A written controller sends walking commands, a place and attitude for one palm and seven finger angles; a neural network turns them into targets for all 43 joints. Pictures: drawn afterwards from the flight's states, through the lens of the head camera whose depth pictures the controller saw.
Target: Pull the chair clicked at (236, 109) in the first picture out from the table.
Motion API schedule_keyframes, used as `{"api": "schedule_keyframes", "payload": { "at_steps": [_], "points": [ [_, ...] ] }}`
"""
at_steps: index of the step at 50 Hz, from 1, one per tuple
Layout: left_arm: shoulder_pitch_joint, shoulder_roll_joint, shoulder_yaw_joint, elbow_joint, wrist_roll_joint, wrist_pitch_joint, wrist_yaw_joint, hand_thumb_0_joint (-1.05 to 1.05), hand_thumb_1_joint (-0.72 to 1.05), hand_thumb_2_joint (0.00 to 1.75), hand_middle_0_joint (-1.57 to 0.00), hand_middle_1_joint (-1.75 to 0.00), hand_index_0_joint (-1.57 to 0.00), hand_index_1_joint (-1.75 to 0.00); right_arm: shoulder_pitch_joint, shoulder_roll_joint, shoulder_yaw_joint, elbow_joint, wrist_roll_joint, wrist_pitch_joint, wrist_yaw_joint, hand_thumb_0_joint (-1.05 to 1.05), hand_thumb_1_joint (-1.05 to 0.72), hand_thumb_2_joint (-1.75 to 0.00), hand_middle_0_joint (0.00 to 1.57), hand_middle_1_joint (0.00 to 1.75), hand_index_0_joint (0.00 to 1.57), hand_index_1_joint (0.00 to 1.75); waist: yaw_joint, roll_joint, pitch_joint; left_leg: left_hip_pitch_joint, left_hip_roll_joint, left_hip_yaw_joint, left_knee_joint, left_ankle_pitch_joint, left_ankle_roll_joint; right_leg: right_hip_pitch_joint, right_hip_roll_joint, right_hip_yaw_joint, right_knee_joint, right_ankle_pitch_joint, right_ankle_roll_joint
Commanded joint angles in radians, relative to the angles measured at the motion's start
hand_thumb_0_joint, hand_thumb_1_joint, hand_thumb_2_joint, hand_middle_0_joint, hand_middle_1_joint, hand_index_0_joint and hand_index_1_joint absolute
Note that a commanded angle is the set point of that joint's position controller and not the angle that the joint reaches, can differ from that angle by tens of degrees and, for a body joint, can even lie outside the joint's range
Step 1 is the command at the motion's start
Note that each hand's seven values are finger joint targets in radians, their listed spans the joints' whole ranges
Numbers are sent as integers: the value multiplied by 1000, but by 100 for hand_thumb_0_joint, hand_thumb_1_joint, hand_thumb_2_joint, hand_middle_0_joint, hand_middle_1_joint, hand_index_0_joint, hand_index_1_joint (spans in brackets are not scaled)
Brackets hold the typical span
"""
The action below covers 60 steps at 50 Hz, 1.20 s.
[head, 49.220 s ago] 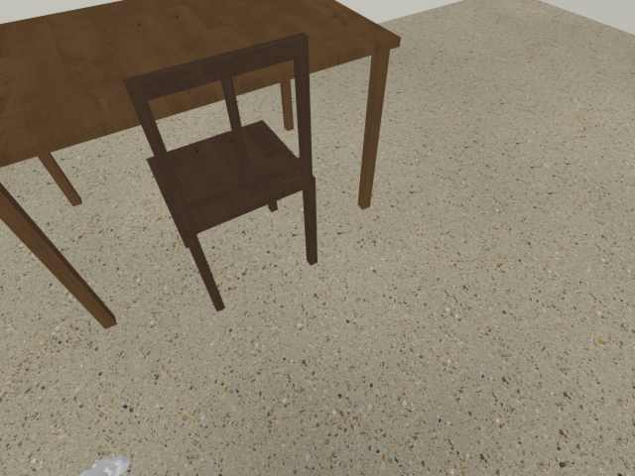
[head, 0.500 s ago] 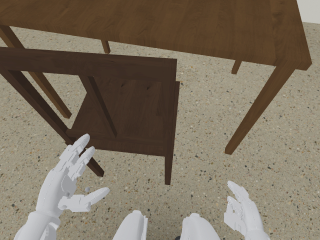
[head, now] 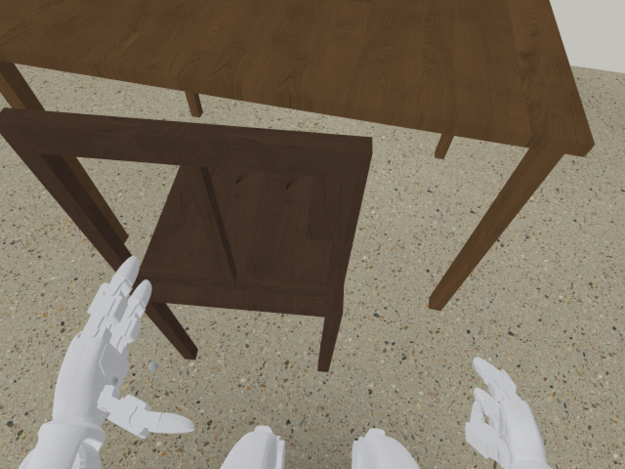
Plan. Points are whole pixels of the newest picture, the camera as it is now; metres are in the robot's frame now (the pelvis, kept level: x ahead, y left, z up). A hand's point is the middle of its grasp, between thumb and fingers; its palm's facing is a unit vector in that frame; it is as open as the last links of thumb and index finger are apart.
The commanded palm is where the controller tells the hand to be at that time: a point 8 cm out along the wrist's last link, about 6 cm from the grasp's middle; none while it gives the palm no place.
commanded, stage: raise the hand toward the chair's back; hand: left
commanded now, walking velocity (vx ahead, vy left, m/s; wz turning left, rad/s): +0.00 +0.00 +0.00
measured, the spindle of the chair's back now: (215, 231) +0.44 +0.17 +0.00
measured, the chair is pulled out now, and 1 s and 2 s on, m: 0.16 0.16 0.16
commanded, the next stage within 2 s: aim the fingers beside a spindle in 0.84 s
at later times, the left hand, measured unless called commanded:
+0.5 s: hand (126, 338) +0.25 +0.22 +0.05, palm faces -0.03 -1.00 -0.05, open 16.9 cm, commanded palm +0.23 +0.28 +0.05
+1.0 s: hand (142, 342) +0.25 +0.21 +0.05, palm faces -0.02 -1.00 -0.05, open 16.9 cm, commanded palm +0.23 +0.26 +0.05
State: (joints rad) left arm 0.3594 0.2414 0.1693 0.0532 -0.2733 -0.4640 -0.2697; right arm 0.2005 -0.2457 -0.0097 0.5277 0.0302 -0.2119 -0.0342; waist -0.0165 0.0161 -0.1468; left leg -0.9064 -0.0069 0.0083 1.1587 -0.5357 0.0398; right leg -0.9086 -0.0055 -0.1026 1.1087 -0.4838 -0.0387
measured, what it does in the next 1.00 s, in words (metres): stands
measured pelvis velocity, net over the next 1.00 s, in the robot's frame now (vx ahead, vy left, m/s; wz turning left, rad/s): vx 0.01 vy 0.00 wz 0.00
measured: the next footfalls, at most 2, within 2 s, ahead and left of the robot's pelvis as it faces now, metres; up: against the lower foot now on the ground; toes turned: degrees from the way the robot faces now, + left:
none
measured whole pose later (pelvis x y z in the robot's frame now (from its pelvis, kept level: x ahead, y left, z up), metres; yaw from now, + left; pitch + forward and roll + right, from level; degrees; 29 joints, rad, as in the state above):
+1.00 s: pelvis +0.01 +0.00 +0.01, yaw +0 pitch +17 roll -3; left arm 0.29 0.27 0.21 0.08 -0.30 -0.40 -0.31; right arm 0.22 -0.24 0.03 0.52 0.03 -0.18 -0.03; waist -0.02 0.03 -0.15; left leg -0.89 0.00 0.00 1.13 -0.54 0.04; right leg -0.88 0.00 -0.11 1.06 -0.48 -0.03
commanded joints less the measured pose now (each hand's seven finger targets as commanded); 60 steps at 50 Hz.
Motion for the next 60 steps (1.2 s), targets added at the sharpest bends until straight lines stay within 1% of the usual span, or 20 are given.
{"api": "schedule_keyframes", "payload": {
  "at_steps": [1,6,11,14,16,19,21,24,30,34,37,39,47,49,50,51,53,54,56,60],
  "points": [
    [-58,133,71,-215,-15,-30,-6,0,-50,30,-6,-8,-6,-8,-12,-143,-47,-157,6,-33,-9,0,-90,-90,20,30,20,30,0,63,-204,173,12,-80,-225,235,-25,155,13,30,-152,120,7],
    [-83,143,87,-231,-17,-12,-11,0,-50,30,-6,-8,-6,-8,-3,-142,-39,-161,2,-26,-9,0,-90,-90,20,30,20,30,1,60,-224,210,18,-96,-226,309,-41,153,17,18,-141,158,6],
    [-117,144,87,-193,-24,12,-34,0,-50,30,-6,-8,-6,-8,5,-150,-36,-157,6,-20,-10,0,-90,-90,20,30,20,30,-11,54,-206,205,19,-106,-230,303,-49,138,19,14,-149,149,8],
    [-136,179,113,-205,-26,23,-46,0,-50,30,-6,-8,-6,-8,3,-154,-35,-161,8,-23,-13,0,-90,-90,20,30,20,30,-1,79,-226,216,17,-103,-236,310,-49,156,18,19,-155,150,5],
    [-136,183,129,-212,-39,27,-48,0,-50,30,-6,-8,-6,-8,13,-152,-37,-158,8,-24,-14,0,-90,-90,20,30,20,30,2,68,-253,237,19,-105,-241,346,-54,174,18,15,-159,170,7],
    [-117,175,130,-198,-47,28,-48,0,-50,30,-6,-8,-6,-8,11,-152,-38,-152,8,-28,-12,0,-90,-90,20,30,20,30,1,52,-248,234,20,-105,-239,380,-54,186,21,13,-162,188,7],
    [-105,156,116,-186,-49,26,-48,0,-50,30,-6,-8,-6,-8,16,-154,-41,-150,10,-28,-8,0,-90,-90,20,30,20,30,1,70,-236,233,21,-102,-240,380,-58,174,20,12,-162,184,8],
    [-93,184,135,-177,-42,26,-37,0,-50,30,-6,-8,-6,-8,13,-156,-43,-147,6,-28,-3,0,-90,-90,20,30,20,30,8,80,-233,219,19,-97,-239,386,-57,184,19,15,-161,190,5],
    [-97,179,138,-211,-42,-2,-22,0,-50,30,-6,-8,-6,-8,21,-152,-48,-143,3,-27,2,0,-90,-90,20,30,20,30,6,80,-266,239,22,-90,-226,438,-58,191,19,16,-151,226,7],
    [-98,178,132,-185,-39,-7,-20,0,-50,30,-6,-8,-6,-8,14,-153,-45,-140,4,-22,4,0,-90,-90,20,30,20,30,2,79,-235,211,20,-87,-228,387,-53,185,21,19,-155,200,5],
    [-111,164,119,-179,-44,-2,-29,0,-50,30,-6,-8,-6,-8,11,-152,-44,-147,7,-17,1,0,-90,-90,20,30,20,30,-6,51,-240,189,15,-78,-224,328,-41,198,19,27,-165,190,10],
    [-112,181,130,-164,-44,3,-31,0,-50,30,-6,-8,-6,-8,9,-154,-42,-147,8,-16,-3,0,-90,-90,20,30,20,30,-7,35,-237,168,11,-73,-219,309,-31,210,19,36,-172,188,9],
    [-126,176,128,-174,-49,-2,-40,0,-50,30,-6,-8,-6,-8,5,-143,-35,-145,7,-19,-7,0,-90,-90,20,30,20,30,-7,41,-242,155,6,-63,-206,296,-22,232,14,49,-179,201,12],
    [-177,182,125,-155,-46,-6,-40,0,-50,30,-6,-8,-6,-8,7,-146,-33,-132,5,-20,-11,0,-90,-90,20,30,20,30,-21,37,-224,130,5,-62,-189,282,-19,218,13,56,-175,195,12],
    [-158,175,124,-142,-44,-7,-41,0,-50,30,-6,-8,-6,-8,5,-145,-33,-135,7,-19,-9,0,-90,-90,20,30,20,30,-12,47,-217,131,5,-61,-193,274,-21,210,14,55,-174,184,11],
    [-165,155,99,-152,-43,-12,-44,0,-50,30,-6,-8,-6,-8,4,-145,-33,-138,7,-21,-8,0,-90,-90,20,30,20,30,-16,46,-227,139,5,-62,-192,277,-20,208,12,53,-170,188,11],
    [-177,164,103,-141,-45,-9,-44,0,-50,30,-6,-8,-6,-8,5,-146,-33,-136,6,-21,-8,0,-90,-90,20,30,20,30,-18,40,-231,124,2,-59,-184,259,-18,209,9,60,-174,176,13],
    [-171,184,123,-132,-40,-10,-41,0,-50,30,-6,-8,-6,-8,4,-148,-35,-133,6,-20,-9,0,-90,-90,20,30,20,30,-11,37,-236,117,4,-59,-181,272,-17,216,11,61,-168,185,11],
    [-164,159,97,-144,-38,-12,-39,0,-50,30,-6,-8,-6,-8,1,-143,-35,-141,6,-20,-6,0,-90,-90,20,30,20,30,-7,52,-252,126,3,-56,-181,282,-17,219,8,63,-163,198,11],
    [-177,181,131,-123,-38,-13,-23,0,-50,30,-6,-8,-6,-8,3,-144,-36,-135,3,-9,-6,0,-90,-90,20,30,20,30,-7,7,-269,90,2,-50,-162,292,-13,246,8,74,-151,229,16]
  ]
}}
